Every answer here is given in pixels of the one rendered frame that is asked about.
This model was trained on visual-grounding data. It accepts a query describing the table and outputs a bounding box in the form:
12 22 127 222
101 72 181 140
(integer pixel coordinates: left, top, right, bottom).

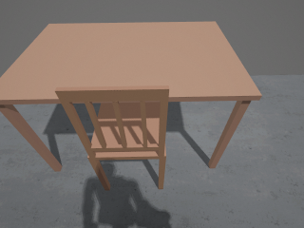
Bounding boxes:
0 21 262 172

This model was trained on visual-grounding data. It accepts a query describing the chair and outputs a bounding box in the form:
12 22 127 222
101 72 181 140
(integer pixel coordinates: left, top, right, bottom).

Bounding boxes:
55 85 169 191

